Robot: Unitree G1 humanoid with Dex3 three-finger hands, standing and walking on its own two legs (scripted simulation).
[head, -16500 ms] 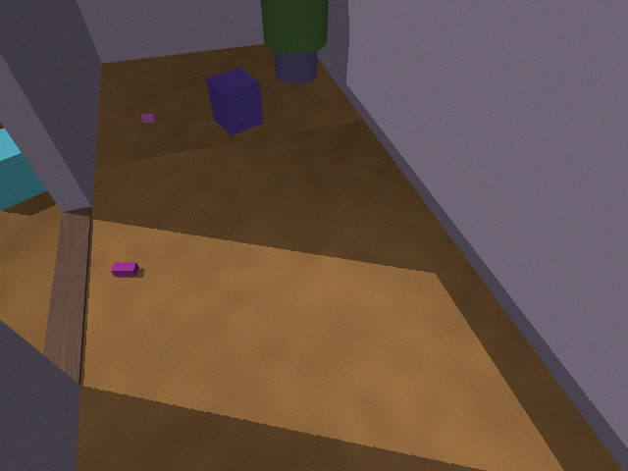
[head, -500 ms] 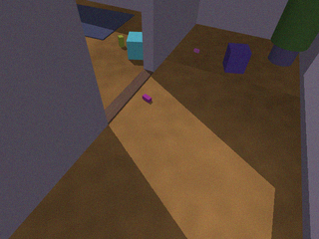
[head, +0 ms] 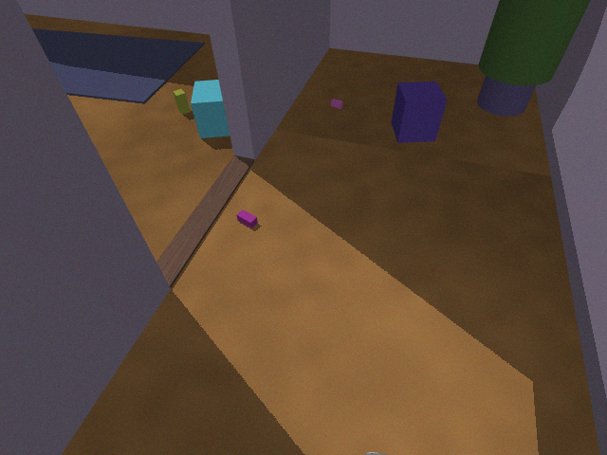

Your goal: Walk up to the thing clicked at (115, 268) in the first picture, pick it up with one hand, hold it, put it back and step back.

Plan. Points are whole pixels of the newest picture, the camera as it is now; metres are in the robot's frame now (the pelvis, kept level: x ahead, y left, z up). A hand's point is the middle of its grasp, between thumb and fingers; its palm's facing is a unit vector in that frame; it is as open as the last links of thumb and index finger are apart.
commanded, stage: walk up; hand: left
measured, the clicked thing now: (247, 218) +1.20 +0.25 -0.74
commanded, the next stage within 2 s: none
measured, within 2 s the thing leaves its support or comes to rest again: neither
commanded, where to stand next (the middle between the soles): +0.83 -0.01 m, yaw +1 degrees
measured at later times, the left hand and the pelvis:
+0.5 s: hand (122, 404) +0.25 +0.30 -0.16, palm faces +0.00 -0.94 -0.34, open 7.4 cm; pelvis +0.24 +0.02 +0.00, yaw +2 degrees
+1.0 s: hand (180, 246) +0.53 +0.25 -0.10, palm faces +0.00 -0.91 -0.41, open 7.4 cm; pelvis +0.45 -0.03 +0.01, yaw +1 degrees
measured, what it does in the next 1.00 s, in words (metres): walks ahead: left foot, then right foot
